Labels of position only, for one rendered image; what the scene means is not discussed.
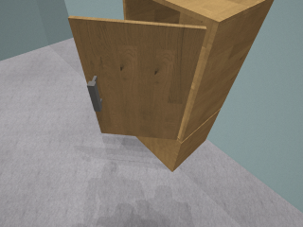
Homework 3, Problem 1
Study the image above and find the cupboard door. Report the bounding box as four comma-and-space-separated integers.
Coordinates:
68, 15, 206, 140

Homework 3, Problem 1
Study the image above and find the handle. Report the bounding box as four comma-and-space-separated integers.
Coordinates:
87, 76, 102, 112

